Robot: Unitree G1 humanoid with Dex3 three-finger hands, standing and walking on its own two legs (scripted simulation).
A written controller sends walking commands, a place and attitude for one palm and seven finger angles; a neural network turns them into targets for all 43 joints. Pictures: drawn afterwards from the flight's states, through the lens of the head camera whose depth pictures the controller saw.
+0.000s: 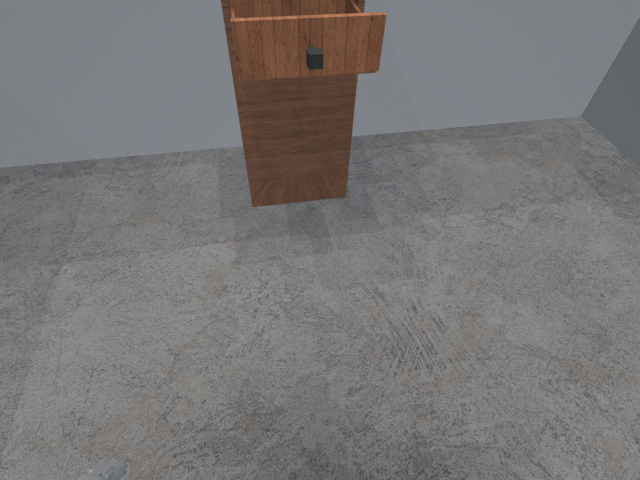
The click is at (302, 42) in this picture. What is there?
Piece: drawer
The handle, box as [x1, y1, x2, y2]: [306, 46, 323, 69]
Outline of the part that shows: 308,46 306,49 306,62 308,68 322,68 323,54 321,49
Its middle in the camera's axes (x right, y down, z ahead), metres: -0.02 -0.46 +0.98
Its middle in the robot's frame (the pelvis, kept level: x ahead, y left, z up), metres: +1.05 +0.08 +0.04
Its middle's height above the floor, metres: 0.81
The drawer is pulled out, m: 0.28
